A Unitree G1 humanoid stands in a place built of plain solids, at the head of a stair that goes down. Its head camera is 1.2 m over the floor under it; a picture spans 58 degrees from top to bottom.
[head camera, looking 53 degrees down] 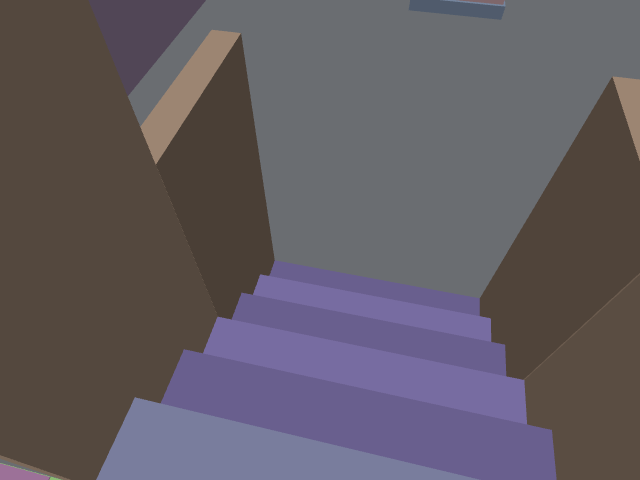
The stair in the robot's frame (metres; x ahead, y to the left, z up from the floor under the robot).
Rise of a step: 0.18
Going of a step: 0.22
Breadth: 1.20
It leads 12 degrees to the right of straight ahead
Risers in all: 6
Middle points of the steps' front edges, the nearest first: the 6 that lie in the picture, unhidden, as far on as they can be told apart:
0.24 -0.07 0.00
0.46 -0.12 -0.18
0.67 -0.17 -0.37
0.89 -0.22 -0.55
1.10 -0.26 -0.73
1.32 -0.31 -0.92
